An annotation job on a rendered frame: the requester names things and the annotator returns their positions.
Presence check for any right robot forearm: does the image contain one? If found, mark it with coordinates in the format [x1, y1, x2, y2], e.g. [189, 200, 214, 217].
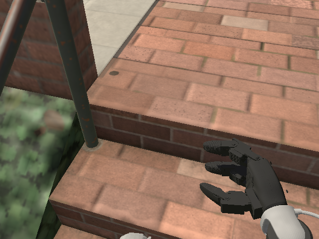
[260, 205, 313, 239]

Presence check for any robot right hand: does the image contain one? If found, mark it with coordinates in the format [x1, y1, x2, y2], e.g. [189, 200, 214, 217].
[199, 137, 288, 220]

